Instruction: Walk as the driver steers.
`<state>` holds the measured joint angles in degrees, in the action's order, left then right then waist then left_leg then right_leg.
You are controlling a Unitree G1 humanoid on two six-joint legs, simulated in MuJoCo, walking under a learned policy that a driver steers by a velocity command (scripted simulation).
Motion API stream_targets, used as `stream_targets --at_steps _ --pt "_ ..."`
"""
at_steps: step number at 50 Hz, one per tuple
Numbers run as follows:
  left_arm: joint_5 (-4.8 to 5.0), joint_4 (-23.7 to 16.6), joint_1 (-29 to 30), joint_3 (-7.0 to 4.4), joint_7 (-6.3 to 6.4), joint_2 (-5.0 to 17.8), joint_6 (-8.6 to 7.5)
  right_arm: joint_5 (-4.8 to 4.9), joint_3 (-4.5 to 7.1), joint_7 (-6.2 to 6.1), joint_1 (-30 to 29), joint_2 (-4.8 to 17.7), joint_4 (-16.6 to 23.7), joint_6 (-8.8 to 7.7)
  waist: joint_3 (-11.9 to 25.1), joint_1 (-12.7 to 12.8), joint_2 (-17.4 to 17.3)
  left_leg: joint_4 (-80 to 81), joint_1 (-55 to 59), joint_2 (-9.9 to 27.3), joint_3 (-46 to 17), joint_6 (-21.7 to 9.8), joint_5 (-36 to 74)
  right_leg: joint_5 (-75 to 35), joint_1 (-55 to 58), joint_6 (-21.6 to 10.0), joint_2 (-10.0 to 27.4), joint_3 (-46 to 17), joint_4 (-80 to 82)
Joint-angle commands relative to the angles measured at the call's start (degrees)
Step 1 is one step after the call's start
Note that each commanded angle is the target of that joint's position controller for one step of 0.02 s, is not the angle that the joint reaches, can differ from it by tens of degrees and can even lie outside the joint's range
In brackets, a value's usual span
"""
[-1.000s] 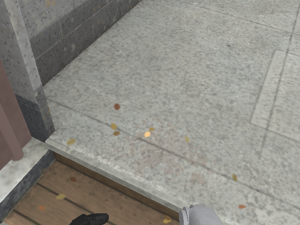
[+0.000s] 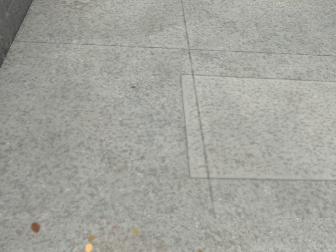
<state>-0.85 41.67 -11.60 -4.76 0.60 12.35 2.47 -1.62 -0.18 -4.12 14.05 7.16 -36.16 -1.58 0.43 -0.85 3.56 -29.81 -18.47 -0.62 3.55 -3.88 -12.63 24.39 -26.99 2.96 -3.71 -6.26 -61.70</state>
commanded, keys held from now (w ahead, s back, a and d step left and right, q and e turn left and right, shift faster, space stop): no key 1.00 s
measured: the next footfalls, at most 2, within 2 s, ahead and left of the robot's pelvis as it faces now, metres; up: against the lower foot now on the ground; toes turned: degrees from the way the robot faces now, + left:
right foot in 0.22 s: +0.06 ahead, -0.11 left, +0.00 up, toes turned +0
right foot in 1.54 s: +0.14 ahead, -0.15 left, +0.00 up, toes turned -5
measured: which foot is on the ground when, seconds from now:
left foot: down 0.00-1.00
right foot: up 0.00-0.20, down 0.22-1.00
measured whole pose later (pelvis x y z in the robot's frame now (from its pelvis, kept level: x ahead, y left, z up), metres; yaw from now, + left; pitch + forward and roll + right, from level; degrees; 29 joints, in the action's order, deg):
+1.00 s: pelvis +0.04 -0.01 +0.01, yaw -1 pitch +0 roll +0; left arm -0.3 54.1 -21.0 -0.4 2.6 7.9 -1.2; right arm -0.5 -0.3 -2.7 21.5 6.9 -56.2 -1.1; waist 0.4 -1.0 0.6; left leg -22.0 -9.5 -1.1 3.8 -2.5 -12.5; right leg 13.0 -8.5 -1.5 -1.7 -0.4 -21.7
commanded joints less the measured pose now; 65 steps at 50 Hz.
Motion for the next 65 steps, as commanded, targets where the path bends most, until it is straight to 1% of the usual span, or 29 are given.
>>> stream_targets --at_steps 1,3,4,5,7,9,10,11,12,13,14,15,16,17,18,22,25,30,33,38,43,47,56,58,60,61,63,64,65 --pt "-0.02 -1.5 -1.5 0.05 -0.22 0.8 -0.06 0.28 1.97 -0.23 2.3 6.8 1.4 -1.41 1.1 0.5 -10.3 13.4 10.8 11.4 -16.3 -5.6 -0.3 -1.7 -6.5 0.7 1.5 3.1 5.4" --pt "0.33 -1.1 -0.6 0.46 -0.09 0.1 -0.25 0.31 2.16 0.06 3.9 6.8 0.4 -1.48 0.9 -0.5 -12.0 13.7 11.0 11.0 -15.6 -5.7 -1.7 -1.3 -3.9 0.1 2.3 4.8 12.4" --pt "0.45 0.1 -2.7 0.7 0.23 -0.8 -0.26 0.22 2.2 0.2 3.8 6.4 -0.1 -1.21 1.6 -0.1 -13.7 13.2 7.9 10.0 -13.3 -5.9 -0.4 -1.8 1.3 -0.8 2.1 6.1 14.7" --pt "0.56 0.3 -2.8 0.7 0.53 -0.7 -0.41 0.03 2.37 0.23 4.4 6.5 -0.4 -1.14 0.8 -0.3 -13.9 13.0 6.1 10.1 -13.1 -6.5 -0.5 -1.7 3.4 -1.5 2.0 6.7 17.0" --pt "0.59 0.2 -3.0 0.7 0.81 -0.6 -0.99 0.02 2.81 0.44 4.9 7.0 -1.1 -1.11 0.5 -0.4 -13.0 12.6 4.1 11.2 -14.1 -7.8 -2.7 -2.1 6.0 -2.8 2.1 7.4 20.9" --pt "0.65 0.9 -4.7 1.15 1.06 -2.0 -1.81 0.71 3.24 0.54 4.4 7.6 -1.8 -0.45 -0.5 1.2 -10.8 11.4 0.7 10.6 -13.4 -7.5 -6.4 -6.6 11.7 -4.3 1.6 8.7 31.3" --pt "0.32 0.9 -5.0 1.2 1.25 -1.6 -2.14 0.95 3.59 0.67 5.6 8.0 -2.6 -0.2 -1.0 1.2 -9.4 11.0 -1.1 10.2 -13.5 -6.5 -7.4 -9.3 14.6 -4.9 1.8 7.5 35.0" --pt "-0.3 0.4 -5.5 1.02 1.51 -0.2 -2.7 1.15 3.72 0.79 5.8 7.6 -2.8 -0.15 -1.4 1.5 -7.6 9.6 -3.9 9.9 -13.3 -4.8 -7.9 -12.6 17.7 -5.5 4.3 3.6 36.7" --pt "-0.81 0.0 -6.5 0.88 1.87 1.8 -3.6 1.43 3.41 1.05 5.6 5.7 -2.2 -0.3 -0.3 1.1 -4.3 5.3 -6.6 7.8 -10.5 -3.0 -7.5 -20.0 20.4 -6.4 9.9 -3.1 39.5" --pt "-0.48 0.7 -5.9 0.97 2.18 2.0 -3.71 2.45 2.85 1.24 8.7 3.4 -3.9 -0.24 0.4 -1.1 6.3 4.9 -2.0 3.5 -5.4 -1.1 -6.5 -16.5 14.3 -9.2 11.9 -5.6 40.3" --pt "-0.01 0.0 -4.9 1.53 2.11 -0.4 -3.97 2.13 3.16 1.11 9.0 5.0 -5.2 -0.11 -0.5 -0.7 4.4 4.0 1.9 3.2 -4.7 -0.2 -4.7 -13.7 11.1 -9.6 11.7 -6.4 42.5" --pt "0.0 0.3 -4.5 1.95 2.12 -1.3 -4.15 1.73 3.21 1.1 9.5 5.0 -6.3 -0.06 -1.1 -1.1 3.3 5.4 4.5 3.3 -4.9 0.0 -3.3 -13.2 9.6 -8.9 10.8 -4.9 42.7" --pt "-0.11 0.2 -4.4 2.03 2.24 -1.5 -4.21 1.7 3.25 1.12 9.6 5.3 -7.1 -0.05 -1.6 -1.0 2.0 6.3 5.7 3.8 -5.2 0.0 -1.7 -14.7 9.5 -8.2 9.1 -2.8 42.2" --pt "0.16 0.7 -5.7 1.97 2.44 -1.3 -4.34 1.23 3.48 1.25 9.7 6.1 -7.5 -0.01 -1.6 -0.5 1.1 6.9 6.1 4.2 -5.5 -0.1 -0.4 -17.2 10.3 -7.8 8.3 -1.5 41.5" --pt "0.81 1.6 -7.3 1.86 2.45 -1.0 -4.36 0.8 3.28 1.34 9.7 5.7 -7.9 -0.11 -1.1 -0.8 -0.1 7.9 6.4 4.8 -5.9 -0.4 1.0 -20.5 11.6 -7.7 8.2 -1.0 40.9" --pt "0.71 3.3 -10.1 1.89 2.21 -1.0 -4.72 0.99 2.68 1.32 9.9 4.4 -10.1 -0.02 0.0 -0.4 -3.0 9.7 7.7 5.2 -5.9 -0.1 3.9 -24.1 14.4 -7.2 8.6 0.0 40.6" --pt "0.55 4.2 -10.6 2.1 1.73 -1.4 -5.01 0.92 2.48 1.73 9.7 4.3 -11.1 -0.07 -1.0 -0.3 -3.2 10.2 9.3 5.4 -5.9 -0.3 5.9 -24.4 13.9 -6.9 8.5 0.4 41.6" --pt "0.18 5.6 -10.7 2.74 1.86 -1.5 -4.66 1.26 2.04 1.61 10.4 4.2 -13.4 -0.24 -1.2 -0.4 -3.0 10.4 10.3 5.9 -5.8 -0.3 8.0 -25.6 14.7 -7.2 8.5 0.4 41.9" --pt "0.2 6.1 -10.1 3.03 1.95 -1.7 -4.7 1.02 1.65 1.67 9.1 3.8 -14.0 -0.32 -2.6 -0.3 -3.4 10.8 9.9 6.1 -5.9 -0.3 8.5 -25.8 14.6 -7.4 8.7 0.3 42.3" --pt "0.39 8.0 -12.1 3.15 2.02 -0.8 -4.62 1.34 1.44 1.56 11.0 4.2 -16.2 -0.3 -1.0 -0.2 -3.0 10.9 11.1 6.1 -5.9 -0.4 7.8 -24.6 15.7 -7.4 8.6 0.8 42.6" --pt "0.31 9.4 -12.3 3.56 2.12 -0.9 -4.22 1.16 0.93 1.51 10.9 3.6 -17.6 0.01 -3.2 -0.2 -3.3 11.5 10.1 6.2 -6.1 -0.4 5.8 -22.2 14.5 -7.4 8.6 0.9 43.3" --pt "0.62 10.6 -12.9 3.56 2.1 -0.4 -4.16 1.14 0.73 1.32 11.4 4.0 -18.6 0.08 -3.7 -0.1 -3.7 11.7 10.0 6.2 -6.2 -0.5 5.3 -22.1 14.2 -7.3 8.7 1.0 43.6" --pt "0.66 13.4 -14.3 3.95 2.08 -0.8 -4.02 1.05 -0.13 1.06 12.4 3.4 -19.8 0.35 -4.6 -0.1 -3.7 12.0 9.7 6.3 -6.6 -1.0 2.7 -18.5 12.8 -7.2 8.6 1.4 44.2" --pt "0.62 14.2 -15.9 3.51 1.99 -0.4 -3.84 0.89 0.28 1.16 12.8 4.6 -19.8 0.36 -4.3 -0.1 -4.3 13.0 8.7 6.0 -7.6 -1.7 -7.6 -8.6 12.1 -7.4 6.7 2.4 43.5" --pt "0.46 13.3 -15.4 2.8 1.99 1.3 -3.59 1.33 1.4 0.96 13.3 7.6 -19.7 0.9 -6.6 0.0 -5.8 13.4 5.3 6.2 -10.0 -4.2 -20.9 2.3 8.8 -8.5 4.0 3.8 39.3" --pt "0.37 12.8 -15.0 2.69 1.89 1.1 -3.53 1.38 1.88 1.01 14.1 8.5 -19.6 1.1 -8.0 -0.5 -7.0 14.5 4.3 7.4 -12.6 -5.5 -27.4 6.1 5.6 -8.8 3.2 4.4 36.5" --pt "-0.25 10.9 -12.5 3.22 1.36 -1.1 -3.63 1.38 2.73 1.26 17.1 9.2 -20.3 0.98 -9.4 -2.1 -10.6 18.8 5.5 12.5 -20.6 -8.7 -34.5 3.9 -0.4 -8.4 1.5 7.7 27.9" --pt "-0.61 9.9 -10.9 3.55 1.2 -2.3 -3.96 1.13 3.02 1.37 17.0 9.2 -20.2 0.8 -9.6 -2.4 -11.4 20.4 5.6 15.2 -24.3 -10.6 -34.7 0.6 -2.1 -8.1 2.1 9.5 23.2" --pt "-0.82 8.8 -9.3 3.63 0.71 -2.8 -4.21 1.27 3.13 1.78 16.5 9.1 -20.3 0.38 -8.1 -2.6 -12.3 22.2 5.2 16.9 -26.8 -12.2 -35.7 -1.1 -3.4 -7.8 3.7 9.9 16.9"
Keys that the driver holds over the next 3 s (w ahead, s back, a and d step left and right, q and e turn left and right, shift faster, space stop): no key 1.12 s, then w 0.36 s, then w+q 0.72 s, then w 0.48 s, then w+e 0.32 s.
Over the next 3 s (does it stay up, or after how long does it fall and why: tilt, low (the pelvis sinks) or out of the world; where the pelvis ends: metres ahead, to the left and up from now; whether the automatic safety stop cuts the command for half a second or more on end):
stays up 0.86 0.13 0.15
